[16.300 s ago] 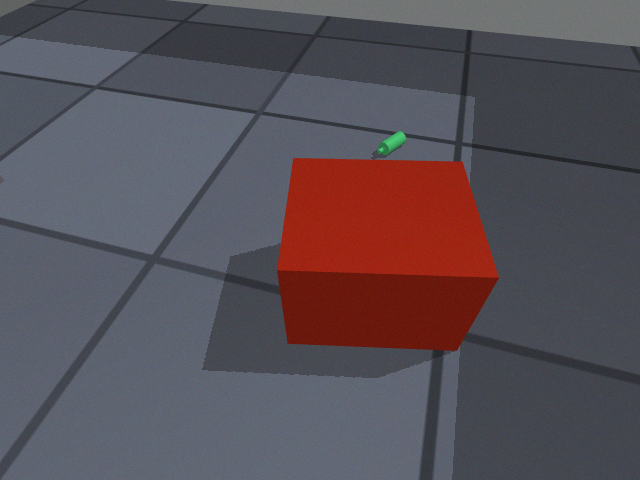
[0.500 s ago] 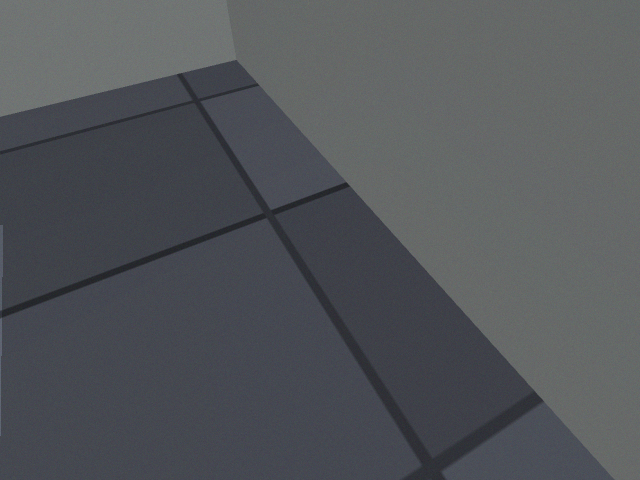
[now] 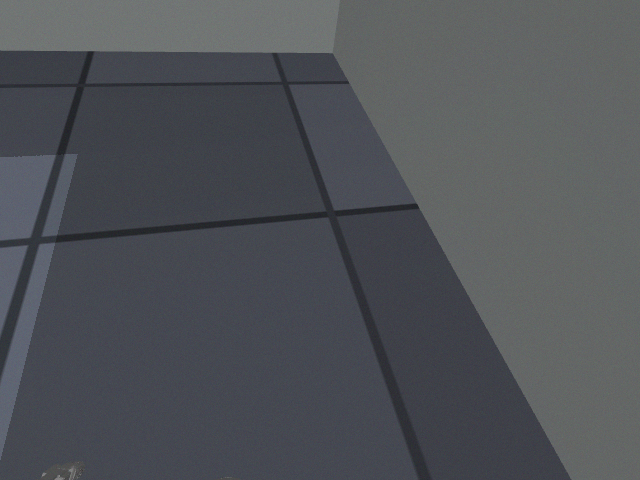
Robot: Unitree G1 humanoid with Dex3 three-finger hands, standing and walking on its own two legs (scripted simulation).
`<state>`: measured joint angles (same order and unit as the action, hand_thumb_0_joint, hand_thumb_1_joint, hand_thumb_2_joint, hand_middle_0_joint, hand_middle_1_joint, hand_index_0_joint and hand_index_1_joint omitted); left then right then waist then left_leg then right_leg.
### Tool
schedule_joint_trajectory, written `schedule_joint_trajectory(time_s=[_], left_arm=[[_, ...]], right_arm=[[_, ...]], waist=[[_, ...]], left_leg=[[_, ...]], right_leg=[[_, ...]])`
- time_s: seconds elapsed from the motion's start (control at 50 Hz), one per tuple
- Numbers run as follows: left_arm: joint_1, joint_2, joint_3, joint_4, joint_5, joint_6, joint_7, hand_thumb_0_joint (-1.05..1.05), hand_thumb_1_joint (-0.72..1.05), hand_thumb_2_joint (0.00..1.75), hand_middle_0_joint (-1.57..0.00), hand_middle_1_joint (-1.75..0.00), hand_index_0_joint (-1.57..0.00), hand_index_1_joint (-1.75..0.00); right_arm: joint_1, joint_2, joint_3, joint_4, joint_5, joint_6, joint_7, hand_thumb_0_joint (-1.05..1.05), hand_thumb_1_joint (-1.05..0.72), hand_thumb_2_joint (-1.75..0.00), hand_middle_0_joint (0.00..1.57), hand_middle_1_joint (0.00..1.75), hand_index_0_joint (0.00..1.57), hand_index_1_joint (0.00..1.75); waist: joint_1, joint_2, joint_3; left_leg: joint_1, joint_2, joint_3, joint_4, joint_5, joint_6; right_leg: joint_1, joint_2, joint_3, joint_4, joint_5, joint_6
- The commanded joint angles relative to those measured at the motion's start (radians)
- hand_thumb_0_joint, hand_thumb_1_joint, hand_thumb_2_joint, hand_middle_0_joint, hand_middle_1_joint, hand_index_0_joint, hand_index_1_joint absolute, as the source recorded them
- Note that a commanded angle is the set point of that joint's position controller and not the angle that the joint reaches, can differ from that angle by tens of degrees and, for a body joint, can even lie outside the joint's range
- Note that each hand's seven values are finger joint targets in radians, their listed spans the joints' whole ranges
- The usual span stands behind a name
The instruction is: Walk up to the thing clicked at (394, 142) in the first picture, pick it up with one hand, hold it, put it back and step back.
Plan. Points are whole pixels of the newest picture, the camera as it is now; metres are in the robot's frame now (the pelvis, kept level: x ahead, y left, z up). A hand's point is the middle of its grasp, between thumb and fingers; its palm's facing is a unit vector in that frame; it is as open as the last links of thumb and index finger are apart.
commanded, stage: walk up
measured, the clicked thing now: out of the picture +0.78 +1.28 -0.71
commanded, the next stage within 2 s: none
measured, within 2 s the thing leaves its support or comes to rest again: neither
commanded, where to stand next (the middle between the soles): +0.23 -0.09 m, yaw +57 degrees
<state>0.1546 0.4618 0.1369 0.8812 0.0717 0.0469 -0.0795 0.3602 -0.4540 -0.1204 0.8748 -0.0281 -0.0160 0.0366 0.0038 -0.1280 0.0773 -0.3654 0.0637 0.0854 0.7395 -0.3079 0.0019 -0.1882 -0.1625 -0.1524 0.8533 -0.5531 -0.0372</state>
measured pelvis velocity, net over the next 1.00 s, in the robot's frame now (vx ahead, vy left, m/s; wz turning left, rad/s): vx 0.23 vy -0.18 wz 0.73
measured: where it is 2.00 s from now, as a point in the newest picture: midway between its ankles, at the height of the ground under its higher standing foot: outside the picture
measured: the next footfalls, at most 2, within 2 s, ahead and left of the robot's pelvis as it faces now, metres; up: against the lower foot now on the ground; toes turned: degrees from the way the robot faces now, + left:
right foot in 0.44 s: +0.32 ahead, -0.20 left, +0.00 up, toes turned +19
left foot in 1.18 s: +0.08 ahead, -0.02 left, +0.00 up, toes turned +56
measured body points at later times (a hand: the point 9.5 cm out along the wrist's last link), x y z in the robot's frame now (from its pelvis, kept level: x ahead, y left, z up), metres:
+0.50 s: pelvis +0.18 -0.12 -0.01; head +0.24 -0.09 +0.43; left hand +0.18 +0.24 -0.11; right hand +0.36 -0.44 -0.09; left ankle +0.07 +0.09 -0.67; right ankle +0.28 -0.21 -0.71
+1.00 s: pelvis +0.23 -0.18 +0.01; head +0.28 -0.16 +0.45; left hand +0.05 +0.12 -0.07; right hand +0.53 -0.33 -0.12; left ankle +0.16 -0.04 -0.67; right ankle +0.28 -0.21 -0.71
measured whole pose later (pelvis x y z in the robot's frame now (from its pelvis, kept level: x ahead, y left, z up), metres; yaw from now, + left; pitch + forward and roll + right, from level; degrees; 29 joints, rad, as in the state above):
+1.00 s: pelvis +0.23 -0.18 +0.01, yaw +42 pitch -3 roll +0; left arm 0.27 0.42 0.07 0.77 0.02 -0.03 0.04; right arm 0.19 -0.44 -0.08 0.74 -0.04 0.11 0.06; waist 0.04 0.07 0.18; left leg -0.50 0.04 -0.03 1.01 -0.31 0.01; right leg -0.26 -0.12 -0.38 0.71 -0.38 -0.07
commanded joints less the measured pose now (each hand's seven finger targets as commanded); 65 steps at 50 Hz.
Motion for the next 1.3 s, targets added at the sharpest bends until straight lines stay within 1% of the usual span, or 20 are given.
schedule_joint_trajectory(time_s=[0.0, 0.08, 0.14, 0.3, 0.36, 0.4, 0.42, 0.44, 0.46, 0.48, 0.54, 0.66, 0.76, 0.94, 1.06, 1.14, 1.16, 1.2, 1.22, 1.28], left_arm=[[-0.151, 0.149, 0.000, -0.240, -0.018, -0.035, -0.020, 0.00, 0.90, 0.90, -0.20, -0.30, -0.20, -0.30], [0.034, 0.201, 0.017, -0.143, -0.037, -0.018, -0.008, 0.00, 0.90, 0.90, -0.20, -0.30, -0.20, -0.30], [-0.032, 0.203, 0.027, -0.192, -0.031, 0.007, -0.014, 0.00, 0.90, 0.90, -0.20, -0.30, -0.20, -0.30], [-0.121, 0.114, 0.011, -0.295, -0.033, 0.027, -0.024, 0.00, 0.90, 0.90, -0.20, -0.30, -0.20, -0.30], [-0.082, 0.110, 0.006, -0.298, -0.049, 0.000, -0.006, 0.00, 0.90, 0.90, -0.20, -0.30, -0.20, -0.30], [0.117, 0.132, 0.024, -0.242, -0.050, -0.019, 0.015, 0.00, 0.90, 0.90, -0.20, -0.30, -0.20, -0.30], [0.224, 0.236, 0.052, -0.222, -0.040, -0.031, 0.029, 0.00, 0.90, 0.90, -0.20, -0.30, -0.20, -0.30], [0.185, 0.299, 0.052, -0.236, -0.034, -0.033, 0.039, 0.00, 0.90, 0.90, -0.20, -0.30, -0.20, -0.30], [0.027, 0.324, 0.052, -0.273, -0.034, -0.023, 0.044, 0.00, 0.90, 0.90, -0.20, -0.30, -0.20, -0.30], [-0.045, 0.323, 0.057, -0.287, -0.040, -0.020, 0.046, 0.00, 0.90, 0.90, -0.20, -0.30, -0.20, -0.30], [-0.021, 0.185, 0.011, -0.244, -0.044, -0.029, 0.061, 0.00, 0.90, 0.90, -0.20, -0.30, -0.20, -0.30], [0.143, 0.177, 0.001, -0.201, -0.072, -0.092, 0.089, 0.00, 0.90, 0.90, -0.20, -0.30, -0.20, -0.30], [0.140, 0.205, 0.008, -0.204, -0.068, -0.105, 0.120, 0.00, 0.90, 0.90, -0.20, -0.30, -0.20, -0.30], [0.142, 0.238, 0.021, -0.188, -0.047, -0.102, 0.142, 0.00, 0.90, 0.90, -0.20, -0.30, -0.20, -0.30], [0.121, 0.285, 0.036, -0.195, -0.027, -0.103, 0.121, 0.00, 0.90, 0.90, -0.20, -0.30, -0.20, -0.30], [0.076, 0.273, 0.018, -0.197, -0.030, -0.091, 0.100, 0.00, 0.90, 0.90, -0.20, -0.30, -0.20, -0.30], [0.096, 0.226, 0.003, -0.191, -0.034, -0.081, 0.094, 0.00, 0.90, 0.90, -0.20, -0.30, -0.20, -0.30], [0.056, 0.155, -0.017, -0.227, -0.047, -0.076, 0.088, 0.00, 0.90, 0.90, -0.20, -0.30, -0.20, -0.30], [-0.037, 0.231, -0.003, -0.210, -0.038, -0.077, 0.100, 0.00, 0.90, 0.90, -0.20, -0.30, -0.20, -0.30], [0.098, 0.181, -0.008, -0.142, -0.067, -0.082, 0.093, 0.00, 0.90, 0.90, -0.20, -0.30, -0.20, -0.30]], right_arm=[[0.048, -0.393, -0.074, -0.107, 0.009, -0.022, -0.053, 0.00, -0.90, -0.90, 0.20, 0.30, 0.20, 0.30], [-0.009, -0.288, -0.037, -0.138, 0.016, -0.059, -0.084, 0.00, -0.90, -0.90, 0.20, 0.30, 0.20, 0.30], [0.087, -0.257, -0.036, -0.129, 0.020, -0.075, -0.099, 0.00, -0.90, -0.90, 0.20, 0.30, 0.20, 0.30], [0.194, -0.297, -0.057, -0.158, -0.027, -0.088, -0.147, 0.00, -0.90, -0.90, 0.20, 0.30, 0.20, 0.30], [0.127, -0.277, -0.046, -0.196, -0.029, -0.079, -0.154, 0.00, -0.90, -0.90, 0.20, 0.30, 0.20, 0.30], [0.006, -0.241, -0.027, -0.231, -0.006, -0.061, -0.153, 0.00, -0.90, -0.90, 0.20, 0.30, 0.20, 0.30], [0.016, -0.160, 0.001, -0.247, 0.011, -0.053, -0.149, 0.00, -0.90, -0.90, 0.20, 0.30, 0.20, 0.30], [0.087, -0.071, 0.029, -0.255, 0.019, -0.038, -0.156, 0.00, -0.90, -0.90, 0.20, 0.30, 0.20, 0.30], [0.164, -0.126, 0.003, -0.226, 0.014, -0.023, -0.172, 0.00, -0.90, -0.90, 0.20, 0.30, 0.20, 0.30], [0.150, -0.186, -0.014, -0.205, 0.007, -0.021, -0.168, 0.00, -0.90, -0.90, 0.20, 0.30, 0.20, 0.30], [0.101, -0.196, -0.007, -0.157, 0.028, -0.004, -0.107, 0.00, -0.90, -0.90, 0.20, 0.30, 0.20, 0.30], [0.018, -0.147, 0.001, -0.187, -0.002, 0.028, -0.053, 0.00, -0.90, -0.90, 0.20, 0.30, 0.20, 0.30], [-0.054, -0.152, -0.009, -0.214, -0.019, 0.063, -0.017, 0.00, -0.90, -0.90, 0.20, 0.30, 0.20, 0.30], [-0.142, -0.159, -0.023, -0.227, -0.021, 0.099, 0.015, 0.00, -0.90, -0.90, 0.20, 0.30, 0.20, 0.30], [-0.174, -0.161, -0.028, -0.224, -0.013, 0.086, 0.016, 0.00, -0.90, -0.90, 0.20, 0.30, 0.20, 0.30], [-0.073, -0.183, -0.037, -0.166, 0.011, 0.053, -0.003, 0.00, -0.90, -0.90, 0.20, 0.30, 0.20, 0.30], [-0.001, -0.213, -0.050, -0.129, 0.014, 0.040, -0.016, 0.00, -0.90, -0.90, 0.20, 0.30, 0.20, 0.30], [-0.004, -0.363, -0.072, -0.159, 0.009, 0.021, -0.041, 0.00, -0.90, -0.90, 0.20, 0.30, 0.20, 0.30], [-0.013, -0.355, -0.066, -0.132, 0.019, 0.023, -0.047, 0.00, -0.90, -0.90, 0.20, 0.30, 0.20, 0.30], [-0.137, -0.223, -0.009, -0.142, 0.014, 0.006, -0.073, 0.00, -0.90, -0.90, 0.20, 0.30, 0.20, 0.30]], waist=[[-0.028, 0.348, 0.093], [0.053, 0.262, -0.024], [0.022, 0.201, -0.013], [-0.040, 0.257, 0.003], [-0.023, 0.324, -0.074], [0.111, 0.314, -0.142], [0.166, 0.032, -0.234], [0.108, -0.247, -0.258], [0.034, -0.254, -0.267], [0.009, -0.201, -0.210], [-0.001, -0.033, -0.076], [0.031, 0.032, -0.103], [0.025, 0.026, -0.040], [0.040, -0.003, -0.061], [0.043, -0.019, -0.100], [-0.022, 0.048, -0.170], [-0.055, 0.181, -0.207], [-0.070, 0.452, -0.127], [-0.094, 0.328, -0.071], [0.007, 0.257, -0.039]], left_leg=[[0.095, 0.362, -1.078, -0.698, -0.605, 0.332], [0.150, 0.172, -0.544, -0.450, -0.184, 0.205], [0.096, 0.133, -0.507, -0.419, -0.051, 0.180], [0.153, 0.134, -0.486, -0.221, 0.444, 0.240], [0.177, 0.078, -0.454, -0.061, 0.643, 0.198], [0.005, 0.013, -0.368, 0.115, 0.649, 0.095], [-0.160, -0.096, -0.266, 0.379, 0.311, 0.040], [-0.373, -0.184, -0.162, 0.500, -0.371, 0.016], [-0.334, -0.103, -0.162, 0.614, -0.353, 0.018], [-0.304, -0.062, -0.159, 0.672, -0.285, 0.021], [-0.268, -0.038, -0.159, 0.588, -0.091, 0.025], [-0.338, -0.068, -0.190, 0.483, 0.003, 0.005], [-0.314, -0.047, -0.184, 0.373, 0.034, -0.010], [-0.230, 0.008, -0.133, 0.301, -0.019, 0.013], [-0.162, 0.037, -0.078, 0.206, -0.188, 0.018], [0.108, -0.045, -0.026, -0.040, -0.160, 0.048], [0.240, -0.073, -0.088, -0.151, -0.152, 0.078], [0.270, 0.266, -0.809, -0.375, 0.019, 0.280], [0.136, 0.301, -0.837, -0.391, 0.022, 0.329], [0.192, 0.151, -0.405, -0.193, 0.478, 0.233]], right_leg=[[-0.499, 0.078, 0.277, 0.412, -0.050, 0.005], [-0.395, 0.033, 0.263, 0.297, 0.141, 0.031], [-0.364, 0.056, 0.259, 0.251, 0.219, 0.040], [-0.483, 0.067, 0.222, 0.106, 0.206, 0.040], [-0.382, 0.103, 0.189, -0.055, 0.167, 0.008], [-0.026, 0.105, 0.175, -0.280, 0.365, -0.017], [0.179, -0.021, 0.339, -0.361, 0.536, -0.018], [0.272, -0.271, 0.586, -0.408, 0.684, -0.019], [0.158, -0.330, 0.774, -0.534, 0.435, -0.083], [0.056, -0.325, 0.778, -0.574, 0.262, -0.106], [-0.042, -0.103, 0.338, -0.427, 0.394, -0.060], [0.201, -0.184, 0.240, -0.368, 0.911, -0.013], [0.170, -0.212, 0.157, -0.399, 0.960, 0.052], [0.095, -0.271, 0.081, -0.396, 0.720, -0.005], [0.060, -0.328, 0.063, -0.353, 0.468, -0.157], [-0.111, -0.270, -0.040, -0.176, 0.251, -0.097], [-0.197, -0.195, -0.074, 0.016, 0.164, -0.042], [-0.580, 0.063, -0.008, 0.307, -0.129, 0.079], [-0.500, 0.035, 0.097, 0.313, -0.139, 0.072], [-0.473, 0.012, 0.120, 0.232, -0.004, 0.036]])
